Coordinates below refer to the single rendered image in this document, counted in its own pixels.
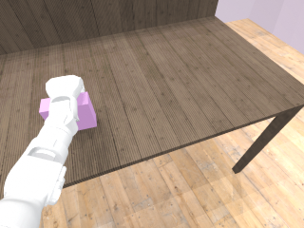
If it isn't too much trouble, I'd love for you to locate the left robot hand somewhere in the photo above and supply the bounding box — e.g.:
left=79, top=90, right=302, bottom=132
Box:
left=46, top=75, right=86, bottom=122

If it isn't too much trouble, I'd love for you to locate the sponge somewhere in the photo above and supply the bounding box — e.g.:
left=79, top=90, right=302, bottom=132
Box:
left=39, top=91, right=97, bottom=131

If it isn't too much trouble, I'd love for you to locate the table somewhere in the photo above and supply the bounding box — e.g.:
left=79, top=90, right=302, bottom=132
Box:
left=0, top=0, right=304, bottom=200

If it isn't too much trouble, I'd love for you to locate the left robot upper arm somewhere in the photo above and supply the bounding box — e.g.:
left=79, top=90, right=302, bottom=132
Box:
left=0, top=155, right=67, bottom=228

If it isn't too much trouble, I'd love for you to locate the robot left forearm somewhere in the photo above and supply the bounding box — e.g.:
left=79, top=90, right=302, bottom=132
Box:
left=4, top=93, right=79, bottom=197

